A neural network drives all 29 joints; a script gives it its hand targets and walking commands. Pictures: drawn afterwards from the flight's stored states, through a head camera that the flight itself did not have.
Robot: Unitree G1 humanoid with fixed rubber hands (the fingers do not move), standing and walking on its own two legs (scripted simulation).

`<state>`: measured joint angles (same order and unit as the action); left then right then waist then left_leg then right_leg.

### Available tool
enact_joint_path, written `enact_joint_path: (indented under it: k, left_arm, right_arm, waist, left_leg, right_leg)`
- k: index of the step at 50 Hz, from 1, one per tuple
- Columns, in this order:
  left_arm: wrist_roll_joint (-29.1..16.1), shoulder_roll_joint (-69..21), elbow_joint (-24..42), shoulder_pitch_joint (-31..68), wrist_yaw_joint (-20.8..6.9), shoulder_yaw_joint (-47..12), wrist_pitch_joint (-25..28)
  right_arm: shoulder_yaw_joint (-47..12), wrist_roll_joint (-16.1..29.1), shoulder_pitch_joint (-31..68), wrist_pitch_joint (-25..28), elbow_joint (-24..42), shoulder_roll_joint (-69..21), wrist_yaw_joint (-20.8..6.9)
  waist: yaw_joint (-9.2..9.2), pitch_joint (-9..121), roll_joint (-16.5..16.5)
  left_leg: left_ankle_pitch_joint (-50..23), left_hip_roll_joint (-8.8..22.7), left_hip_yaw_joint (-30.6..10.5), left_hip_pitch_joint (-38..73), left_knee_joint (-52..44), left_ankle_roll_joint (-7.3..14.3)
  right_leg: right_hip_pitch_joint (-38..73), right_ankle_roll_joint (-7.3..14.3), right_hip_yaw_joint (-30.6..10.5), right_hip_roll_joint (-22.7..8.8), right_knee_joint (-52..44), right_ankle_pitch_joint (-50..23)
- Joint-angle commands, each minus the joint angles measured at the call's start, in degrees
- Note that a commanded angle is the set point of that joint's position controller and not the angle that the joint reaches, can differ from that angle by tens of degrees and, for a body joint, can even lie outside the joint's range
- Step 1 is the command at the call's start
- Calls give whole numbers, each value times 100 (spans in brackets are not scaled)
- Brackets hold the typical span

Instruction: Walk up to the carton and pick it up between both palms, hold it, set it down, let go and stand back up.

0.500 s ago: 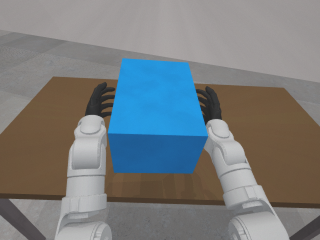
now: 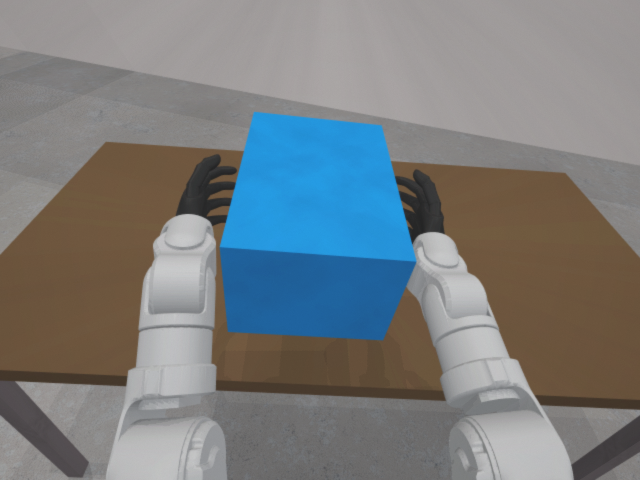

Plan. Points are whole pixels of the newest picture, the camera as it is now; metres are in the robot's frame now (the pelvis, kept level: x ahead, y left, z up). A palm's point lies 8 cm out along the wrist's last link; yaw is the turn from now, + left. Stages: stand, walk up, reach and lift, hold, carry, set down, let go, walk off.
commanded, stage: hold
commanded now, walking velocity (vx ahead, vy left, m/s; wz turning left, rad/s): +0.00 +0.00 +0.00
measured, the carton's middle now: (313, 217) +0.41 +0.00 +0.16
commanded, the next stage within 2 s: set down in 0.64 s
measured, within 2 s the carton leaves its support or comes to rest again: neither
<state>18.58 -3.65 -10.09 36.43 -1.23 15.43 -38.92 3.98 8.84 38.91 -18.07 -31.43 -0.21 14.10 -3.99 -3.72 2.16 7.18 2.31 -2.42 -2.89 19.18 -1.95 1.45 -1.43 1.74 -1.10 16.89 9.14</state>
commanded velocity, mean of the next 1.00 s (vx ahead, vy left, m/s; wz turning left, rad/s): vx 0.00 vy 0.00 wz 0.00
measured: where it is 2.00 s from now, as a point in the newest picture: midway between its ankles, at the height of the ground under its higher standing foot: outside the picture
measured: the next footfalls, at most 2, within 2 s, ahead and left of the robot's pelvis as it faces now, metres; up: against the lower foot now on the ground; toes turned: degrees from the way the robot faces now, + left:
none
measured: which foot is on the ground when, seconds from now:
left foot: down 0.00-1.00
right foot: down 0.00-1.00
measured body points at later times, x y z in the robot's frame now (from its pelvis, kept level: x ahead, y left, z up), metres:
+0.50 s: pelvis +0.02 +0.00 +0.00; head -0.03 +0.02 +0.45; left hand +0.38 +0.15 +0.18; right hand +0.39 -0.13 +0.18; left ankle +0.05 +0.14 -0.75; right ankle +0.01 -0.13 -0.75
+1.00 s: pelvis +0.02 +0.00 +0.00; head -0.03 +0.01 +0.45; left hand +0.38 +0.14 +0.20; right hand +0.38 -0.14 +0.18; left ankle +0.05 +0.14 -0.75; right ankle +0.01 -0.13 -0.75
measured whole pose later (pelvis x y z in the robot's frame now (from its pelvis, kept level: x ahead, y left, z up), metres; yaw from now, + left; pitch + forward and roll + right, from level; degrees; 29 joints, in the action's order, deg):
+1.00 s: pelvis +0.02 +0.00 +0.00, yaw +1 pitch -9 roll -1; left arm 18.7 -5.4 -7.5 30.7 -1.5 15.2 -30.9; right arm 4.5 5.3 34.0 -12.7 -26.9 -2.2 13.2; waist -5.1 -2.2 0.3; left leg 9.0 1.5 -3.2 -2.0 20.2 -1.8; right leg 3.5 -2.0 2.7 -1.9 16.5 10.6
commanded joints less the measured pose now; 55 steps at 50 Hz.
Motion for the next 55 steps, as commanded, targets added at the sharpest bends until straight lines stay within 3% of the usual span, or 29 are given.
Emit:
enact_joint_path:
  k: [1,2,3,5,9,12,14,19,20,22,24,26,28,29,31,33,34,35,36,37,39,41,44,45,47,50,52,54,55]
  left_arm:
    - [-846,-3376,949,3802,-635,-2879,470]
    - [-812,-3397,684,3700,-622,-2757,458]
    - [-770,-3368,590,3549,-614,-2764,420]
    - [-804,-3315,403,3812,-664,-2756,454]
    - [-919,-3384,1107,3889,-591,-3086,495]
    - [-930,-3446,807,3705,-591,-3017,513]
    - [-931,-3431,987,3708,-634,-3067,430]
    - [-781,-3272,759,3143,-779,-2812,372]
    - [-919,-3307,944,3223,-783,-3011,407]
    - [-1025,-3411,1421,3185,-728,-3177,435]
    - [-1004,-3360,1383,3348,-722,-3202,386]
    - [-760,-3181,1335,3629,-674,-2967,397]
    - [-857,-3305,1399,3716,-633,-3191,410]
    - [-980,-3449,1576,3368,-585,-3288,388]
    - [-1130,-3619,1737,3566,-549,-3638,478]
    - [-847,-3219,1127,3089,-715,-3354,397]
    - [-1024,-3343,1511,3005,-703,-3486,380]
    - [-738,-3166,969,2800,-743,-3138,319]
    - [-605,-2971,561,2960,-835,-2761,282]
    - [-659,-3211,1020,3114,-837,-2938,398]
    - [-602,-3126,619,2828,-893,-2671,395]
    - [-778,-3272,1177,3200,-834,-2884,634]
    - [-822,-3394,920,3392,-843,-2995,1017]
    - [-887,-3536,1174,3418,-804,-3204,1111]
    - [-631,-3474,581,3164,-869,-2966,1347]
    - [-21,-2916,-789,2330,-1164,-1823,1337]
    - [142,-2752,-857,2257,-1295,-1448,1431]
    - [206,-2866,-1079,2340,-1428,-1237,1550]
    - [161,-2809,-872,2484,-1355,-1291,1705]
  right_arm:
    - [-2610,547,4521,554,1692,-3278,-659]
    - [-2832,686,4972,586,2101,-3382,-674]
    - [-2655,613,4606,515,1768,-3292,-666]
    - [-2424,440,4491,484,1498,-3359,-670]
    - [-2537,575,4380,564,1759,-3322,-691]
    - [-2596,583,4557,508,1825,-3373,-617]
    - [-2499,566,4489,490,1849,-3247,-602]
    - [-2765,653,4430,445,2290,-3321,-508]
    - [-2797,646,4131,481,2216,-3312,-499]
    - [-3012,908,4013,454,2496,-3368,-467]
    - [-2890,770,4094,401,2244,-3161,-455]
    - [-2639,625,3887,318,1726,-3214,-518]
    - [-2571,648,3881,408,1695,-3192,-637]
    - [-2809,672,4073,482,2376,-3139,-625]
    - [-2905,801,4211,517,2632,-3273,-592]
    - [-2714,643,3769,415,2239,-3168,-533]
    - [-2823,758,3897,463,2632,-3174,-501]
    - [-2677,657,3590,268,2116,-3083,-490]
    - [-2320,398,3740,222,1855,-3020,-549]
    - [-2563,425,3880,409,2098,-3162,-572]
    - [-2635,343,3991,454,2421,-3079,-557]
    - [-2926,451,4334,770,3002,-3344,-598]
    - [-2490,152,4222,1018,2501,-3321,-590]
    - [-2571,63,4291,1238,2661,-3381,-659]
    - [-2235,-355,3950,1465,2306,-3348,-737]
    - [-1668,-877,3300,1483,1052,-3170,-887]
    - [-1362,-1079,3112,1676,802,-3068,-991]
    - [-1156,-1295,3068,1952,685,-2980,-1062]
    - [-1418,-1177,2964,2148,626,-2902,-1073]
  waist:
    - [16,2829,-459]
    - [259,2865,-261]
    - [52,2664,-261]
    - [-48,2368,-244]
    - [-54,2956,-664]
    - [-144,2716,-360]
    - [-205,2470,-504]
    - [-41,2263,-149]
    - [-182,2540,-195]
    - [-103,2879,-297]
    - [-237,2668,-380]
    - [-73,2158,-559]
    - [-154,2459,-727]
    - [-19,2889,-619]
    - [-165,3007,-711]
    - [-223,2579,-537]
    - [-92,3023,-543]
    - [-85,2416,-631]
    - [-328,1978,-240]
    - [-64,2387,-283]
    - [17,2255,-195]
    - [195,3089,-187]
    - [-209,2786,-381]
    - [-93,3162,-402]
    - [-243,2687,-376]
    - [-3,1081,213]
    - [237,964,142]
    - [175,1119,306]
    - [336,1223,71]
  left_leg:
    - [-1204,-499,511,1106,51,37]
    - [-1231,-494,487,1005,49,94]
    - [-997,-455,430,973,-11,114]
    - [-589,-470,490,922,-120,128]
    - [-1099,-482,434,1178,56,12]
    - [-1123,-486,364,1157,86,-3]
    - [-1205,-460,426,1151,48,4]
    - [-1179,-567,424,908,-28,70]
    - [-1460,-579,427,1054,38,19]
    - [-2051,-544,349,1314,137,-25]
    - [-1756,-543,374,1229,185,-90]
    - [-1162,-455,372,1049,1,-61]
    - [-1262,-446,420,1159,35,-135]
    - [-1666,-430,368,1294,91,-128]
    - [-2050,-464,362,1418,240,-172]
    - [-1554,-527,380,1000,132,-49]
    - [-1836,-517,387,1166,149,-47]
    - [-1374,-515,367,1008,-14,15]
    - [-668,-537,437,780,-169,125]
    - [-934,-534,470,875,-104,111]
    - [-932,-549,526,760,-164,157]
    - [-1411,-566,539,878,-27,82]
    - [-1584,-601,433,1050,88,-51]
    - [-1837,-546,403,1262,132,-58]
    - [-1318,-529,440,996,52,-79]
    - [130,-514,639,509,-445,206]
    - [242,-446,758,453,-647,323]
    - [120,-441,917,528,-699,277]
    - [-245,-420,924,554,-719,220]
  right_leg:
    - [234,-101,380,465,-219,-910]
    - [210,-130,328,525,-223,-773]
    - [120,-120,365,524,-299,-607]
    - [-20,-112,352,482,-353,-230]
    - [64,-122,346,509,-219,-675]
    - [144,-114,348,522,-306,-710]
    - [125,-111,340,483,-319,-810]
    - [458,-227,264,465,-303,-1360]
    - [552,-231,323,513,-213,-1621]
    - [630,-224,286,551,-130,-2129]
    - [459,-185,348,512,-130,-1709]
    - [124,-112,336,488,-269,-832]
    - [31,-44,419,502,-247,-641]
    - [162,-55,416,564,-239,-913]
    - [190,-119,352,570,-161,-1483]
    - [271,-171,388,460,-207,-1377]
    - [322,-149,423,474,-143,-1583]
    - [244,-185,387,460,-254,-1264]
    - [125,-251,378,402,-334,-833]
    - [385,-264,403,402,-160,-1048]
    - [459,-251,392,377,-225,-1283]
    - [718,-274,413,401,-55,-1775]
    - [411,-236,487,426,-75,-1752]
    - [476,-229,537,469,-83,-1714]
    - [331,-204,512,421,-159,-1335]
    - [-3,-301,562,211,-392,-167]
    - [136,-290,526,197,-451,-15]
    - [329,-365,599,170,-449,-184]
    - [532,-372,574,191,-386,-502]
